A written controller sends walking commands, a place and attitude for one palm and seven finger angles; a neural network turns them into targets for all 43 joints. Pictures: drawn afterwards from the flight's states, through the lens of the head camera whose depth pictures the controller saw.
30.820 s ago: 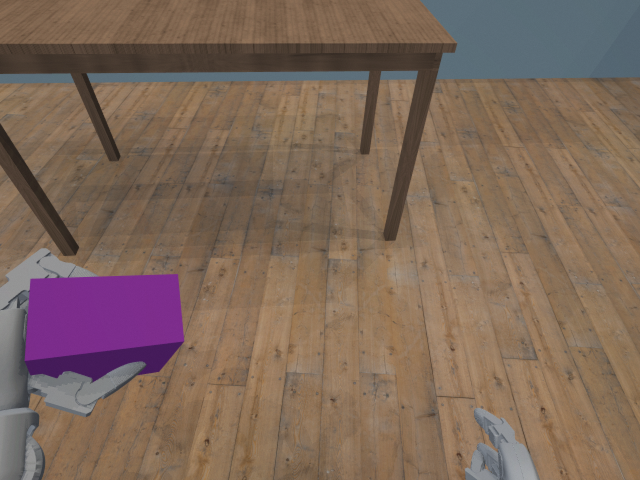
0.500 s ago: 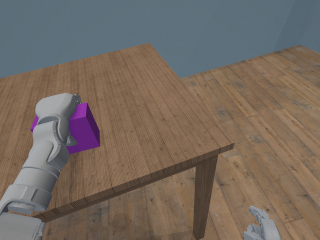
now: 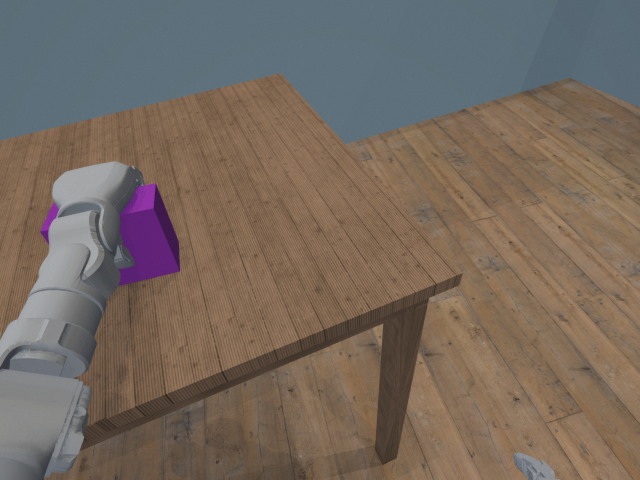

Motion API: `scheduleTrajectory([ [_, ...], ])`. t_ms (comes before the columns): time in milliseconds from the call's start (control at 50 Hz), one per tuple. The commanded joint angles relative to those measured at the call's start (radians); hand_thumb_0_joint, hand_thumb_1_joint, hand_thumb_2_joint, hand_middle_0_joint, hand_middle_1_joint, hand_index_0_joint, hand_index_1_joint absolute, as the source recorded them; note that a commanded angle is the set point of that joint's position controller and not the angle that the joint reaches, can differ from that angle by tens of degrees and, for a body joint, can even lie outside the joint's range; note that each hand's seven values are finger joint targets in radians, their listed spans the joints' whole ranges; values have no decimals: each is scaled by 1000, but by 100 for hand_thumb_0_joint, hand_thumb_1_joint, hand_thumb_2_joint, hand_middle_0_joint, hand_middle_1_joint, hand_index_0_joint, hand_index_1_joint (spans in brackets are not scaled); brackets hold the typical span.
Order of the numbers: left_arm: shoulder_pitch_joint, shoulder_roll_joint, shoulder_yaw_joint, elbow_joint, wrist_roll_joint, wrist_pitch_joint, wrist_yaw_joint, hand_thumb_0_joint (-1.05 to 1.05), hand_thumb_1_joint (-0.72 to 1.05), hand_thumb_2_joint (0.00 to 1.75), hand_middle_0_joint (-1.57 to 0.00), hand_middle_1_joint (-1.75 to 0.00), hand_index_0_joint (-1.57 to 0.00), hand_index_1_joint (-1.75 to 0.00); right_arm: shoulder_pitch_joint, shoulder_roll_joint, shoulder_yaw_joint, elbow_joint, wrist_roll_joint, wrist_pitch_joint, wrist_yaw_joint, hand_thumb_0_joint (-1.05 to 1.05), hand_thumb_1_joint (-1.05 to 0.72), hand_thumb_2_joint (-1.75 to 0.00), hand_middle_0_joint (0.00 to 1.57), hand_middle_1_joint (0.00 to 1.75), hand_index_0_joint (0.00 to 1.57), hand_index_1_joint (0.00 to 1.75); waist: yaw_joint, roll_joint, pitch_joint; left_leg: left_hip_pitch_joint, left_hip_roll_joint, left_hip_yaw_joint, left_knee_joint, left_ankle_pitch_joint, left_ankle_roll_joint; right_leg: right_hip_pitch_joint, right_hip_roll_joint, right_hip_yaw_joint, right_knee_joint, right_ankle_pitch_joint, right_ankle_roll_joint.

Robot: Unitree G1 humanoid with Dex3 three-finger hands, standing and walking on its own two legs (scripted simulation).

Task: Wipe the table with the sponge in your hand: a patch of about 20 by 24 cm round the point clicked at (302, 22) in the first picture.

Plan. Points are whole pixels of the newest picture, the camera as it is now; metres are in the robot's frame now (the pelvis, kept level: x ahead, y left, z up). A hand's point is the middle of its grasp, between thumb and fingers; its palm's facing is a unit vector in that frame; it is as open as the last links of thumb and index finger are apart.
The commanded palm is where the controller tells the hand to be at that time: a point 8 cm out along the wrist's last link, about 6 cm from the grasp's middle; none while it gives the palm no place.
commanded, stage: wipe forward along the middle lane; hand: left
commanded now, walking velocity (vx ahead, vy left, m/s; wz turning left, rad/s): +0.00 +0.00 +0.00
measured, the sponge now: (124, 248) +0.38 +0.30 +0.11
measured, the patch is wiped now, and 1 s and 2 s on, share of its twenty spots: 0.90 0.90 0.90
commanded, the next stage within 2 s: slide back across to the first lane in 0.04 s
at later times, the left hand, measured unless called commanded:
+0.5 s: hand (97, 213) +0.41 +0.33 +0.15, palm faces +0.01 -0.02 -1.00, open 10.0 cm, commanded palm +0.37 +0.34 +0.20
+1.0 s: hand (46, 226) +0.39 +0.39 +0.15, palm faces -0.04 -0.02 -1.00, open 10.0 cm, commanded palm +0.35 +0.38 +0.21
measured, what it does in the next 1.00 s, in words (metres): shifts its weight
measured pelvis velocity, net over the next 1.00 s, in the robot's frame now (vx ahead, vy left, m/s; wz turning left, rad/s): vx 0.04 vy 0.05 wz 0.02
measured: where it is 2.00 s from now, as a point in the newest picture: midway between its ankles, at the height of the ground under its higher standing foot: outside the picture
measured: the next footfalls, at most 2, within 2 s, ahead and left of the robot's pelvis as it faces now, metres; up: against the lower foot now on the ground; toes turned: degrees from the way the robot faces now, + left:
none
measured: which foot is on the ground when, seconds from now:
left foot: down 0.00-1.00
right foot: down 0.00-1.00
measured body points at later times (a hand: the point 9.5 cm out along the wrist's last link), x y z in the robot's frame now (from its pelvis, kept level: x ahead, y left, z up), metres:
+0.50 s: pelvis +0.02 +0.03 +0.01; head +0.02 +0.00 +0.45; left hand +0.40 +0.32 +0.21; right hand +0.18 -0.22 -0.11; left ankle +0.04 +0.15 -0.73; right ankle +0.02 -0.08 -0.73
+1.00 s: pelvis +0.04 +0.05 +0.01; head +0.06 +0.02 +0.46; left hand +0.39 +0.39 +0.21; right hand +0.24 -0.17 -0.10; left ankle +0.04 +0.15 -0.73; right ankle +0.02 -0.08 -0.73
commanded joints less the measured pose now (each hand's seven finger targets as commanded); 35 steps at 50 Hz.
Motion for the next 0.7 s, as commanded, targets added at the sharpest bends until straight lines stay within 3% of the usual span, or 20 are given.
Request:
scheduleTrajectory([
  [0,-309,260,44,31,58,4,31,0,10,130,-120,-160,-120,-160,-88,-113,-43,-135,2,-37,-3,0,-90,-90,20,30,20,30,-5,-166,-101,-5,-72,40,-57,-61,46,28,-40,90,-170,-115,23],
  [60,-352,292,69,50,60,-9,35,0,10,130,-120,-160,-120,-160,-82,-115,-43,-133,-1,-35,-1,0,-90,-90,20,30,20,30,2,-137,-127,-9,-69,30,-64,-35,44,38,-40,87,-159,-59,12],
  [80,-324,282,69,74,67,-14,40,0,10,130,-120,-160,-120,-160,-59,-117,-49,-124,-2,-30,0,0,-90,-90,20,30,20,30,-4,-169,-139,-2,-69,37,-58,-26,48,50,-36,83,-156,-46,18],
  [120,-297,242,46,50,62,-20,45,0,10,130,-120,-160,-120,-160,-61,-113,-51,-134,-2,-25,6,0,-90,-90,20,30,20,30,0,-147,-148,11,-70,40,-60,-15,47,56,-38,79,-157,-26,17],
  [140,-297,264,65,37,62,-22,49,0,10,130,-120,-160,-120,-160,-63,-114,-52,-132,-1,-22,7,0,-90,-90,20,30,20,30,1,-154,-157,18,-67,40,-58,-6,48,64,-38,81,-158,-12,17],
  [160,-298,310,103,23,51,-22,49,0,10,130,-120,-160,-120,-160,-83,-117,-48,-143,-4,-20,8,0,-90,-90,20,30,20,30,22,-133,-172,11,-69,29,-67,12,46,79,-38,77,-148,8,9],
  [180,-286,278,83,7,54,-26,54,0,10,130,-120,-160,-120,-160,-73,-112,-52,-140,-2,-18,9,0,-90,-90,20,30,20,30,10,-142,-172,27,-68,38,-63,22,50,90,-34,75,-145,23,13],
  [240,-214,297,117,-77,41,-16,65,0,10,130,-120,-160,-120,-160,-98,-111,-52,-158,-3,-9,18,0,-90,-90,20,30,20,30,32,-145,-188,51,-70,41,-68,63,52,130,-36,67,-140,84,13],
  [260,-231,328,144,-111,32,-12,64,0,10,130,-120,-160,-120,-160,-122,-112,-47,-166,-3,-11,20,0,-90,-90,20,30,20,30,43,-127,-191,52,-70,31,-78,84,50,135,-34,62,-135,103,5],
  [280,-200,319,143,-100,31,-1,66,0,10,130,-120,-160,-120,-160,-118,-113,-49,-159,-5,-9,19,0,-90,-90,20,30,20,30,38,-148,-166,60,-68,40,-79,78,54,135,-30,59,-140,91,12],
  [340,-224,343,150,-156,37,24,66,0,10,130,-120,-160,-120,-160,-142,-112,-46,-157,-3,-9,22,0,-90,-90,20,30,20,30,39,-126,-157,82,-69,44,-88,83,52,133,-30,56,-150,77,11],
  [360,-241,375,176,-200,35,27,63,0,10,130,-120,-160,-120,-160,-164,-110,-40,-169,-2,-14,23,0,-90,-90,20,30,20,30,54,-97,-184,90,-69,32,-98,110,50,150,-29,55,-142,93,1],
  [400,-209,342,155,-230,36,45,60,0,10,130,-120,-160,-120,-160,-166,-106,-43,-172,-3,-16,26,0,-90,-90,20,30,20,30,54,-85,-190,115,-70,38,-96,137,51,162,-27,44,-136,119,2],
  [440,-192,365,180,-270,28,60,56,0,10,130,-120,-160,-120,-160,-180,-107,-42,-177,-6,-18,30,0,-90,-90,20,30,20,30,62,-90,-209,131,-70,36,-94,159,50,183,-27,43,-132,147,0],
  [460,-196,409,214,-308,17,62,49,0,10,130,-120,-160,-120,-160,-202,-108,-36,-192,-6,-23,31,0,-90,-90,20,30,20,30,79,-89,-229,132,-71,27,-94,188,49,200,-30,46,-124,175,-6],
  [500,-196,366,178,-352,23,67,36,0,10,130,-120,-160,-120,-160,-201,-103,-38,-189,-5,-23,32,0,-90,-90,20,30,20,30,59,-59,-221,161,-69,34,-91,204,49,193,-27,39,-127,191,-3],
  [560,-182,387,200,-395,14,72,10,0,10,130,-120,-160,-120,-160,-214,-100,-33,-207,-6,-30,29,0,-90,-90,20,30,20,30,64,-60,-220,179,-69,21,-92,239,51,189,-26,34,-130,213,-11],
  [580,-189,373,182,-377,22,71,2,0,10,130,-120,-160,-120,-160,-199,-103,-33,-192,-7,-30,29,0,-90,-90,20,30,20,30,47,-51,-199,187,-67,23,-89,245,50,175,-23,26,-131,218,-11],
  [660,-197,376,182,-425,24,56,-35,0,10,130,-120,-160,-120,-160,-197,-101,-30,-204,-8,-35,28,0,-90,-90,20,30,20,30,44,-29,-223,221,-64,8,-84,302,50,172,-20,20,-133,253,-21],
  [680,-188,350,161,-423,24,50,-42,0,10,130,-120,-160,-120,-160,-183,-101,-34,-199,-10,-35,28,0,-90,-90,20,30,20,30,34,-18,-214,235,-62,7,-79,314,50,161,-19,12,-131,252,-20],
])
